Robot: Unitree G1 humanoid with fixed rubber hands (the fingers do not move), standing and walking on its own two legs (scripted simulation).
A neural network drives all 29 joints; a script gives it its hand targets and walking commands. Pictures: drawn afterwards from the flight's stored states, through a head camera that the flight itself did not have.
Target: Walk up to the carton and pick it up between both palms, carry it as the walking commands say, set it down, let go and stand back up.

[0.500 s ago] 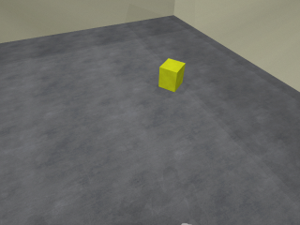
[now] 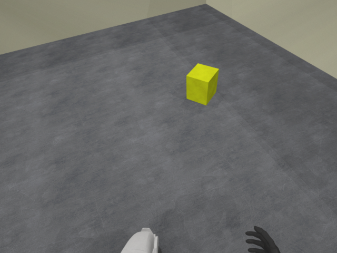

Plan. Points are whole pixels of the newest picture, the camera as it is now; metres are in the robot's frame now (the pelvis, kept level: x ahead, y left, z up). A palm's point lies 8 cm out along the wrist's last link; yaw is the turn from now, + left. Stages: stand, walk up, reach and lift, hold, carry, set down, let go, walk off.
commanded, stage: walk up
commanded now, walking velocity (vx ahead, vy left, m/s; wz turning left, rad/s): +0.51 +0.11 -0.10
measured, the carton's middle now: (202, 84) +1.55 -0.03 -0.66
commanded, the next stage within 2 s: none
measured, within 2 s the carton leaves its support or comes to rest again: neither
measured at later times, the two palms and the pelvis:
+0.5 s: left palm (106, 172) +0.37 +0.28 -0.13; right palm out of the picture +0.16 -0.17 -0.11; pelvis +0.25 +0.06 +0.00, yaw +1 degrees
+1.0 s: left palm (128, 153) +0.44 +0.22 -0.12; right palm (264, 134) +0.58 -0.26 -0.14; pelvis +0.49 -0.02 +0.00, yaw +0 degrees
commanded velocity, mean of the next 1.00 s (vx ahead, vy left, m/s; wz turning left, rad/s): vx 0.51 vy -0.05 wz -0.02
